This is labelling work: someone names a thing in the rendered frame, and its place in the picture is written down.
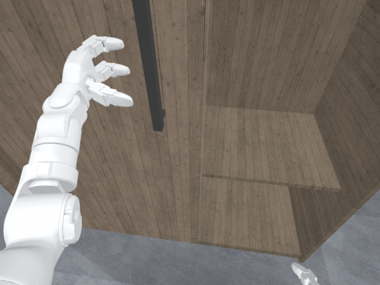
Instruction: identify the robot left upper arm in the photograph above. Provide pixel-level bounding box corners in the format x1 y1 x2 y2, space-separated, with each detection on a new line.
0 193 82 285

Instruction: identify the right robot hand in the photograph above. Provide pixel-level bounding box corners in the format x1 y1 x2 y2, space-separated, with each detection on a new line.
292 262 320 285

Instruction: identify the wardrobe door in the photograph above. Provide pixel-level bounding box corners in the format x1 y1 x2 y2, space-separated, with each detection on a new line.
0 0 210 244
0 145 23 184

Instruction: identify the left robot hand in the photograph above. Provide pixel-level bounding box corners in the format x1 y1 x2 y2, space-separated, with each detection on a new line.
62 35 133 107

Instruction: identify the handle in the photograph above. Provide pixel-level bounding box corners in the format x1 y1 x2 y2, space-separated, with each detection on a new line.
132 0 166 132

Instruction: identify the left robot forearm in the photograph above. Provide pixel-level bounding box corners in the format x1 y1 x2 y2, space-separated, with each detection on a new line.
4 83 90 245

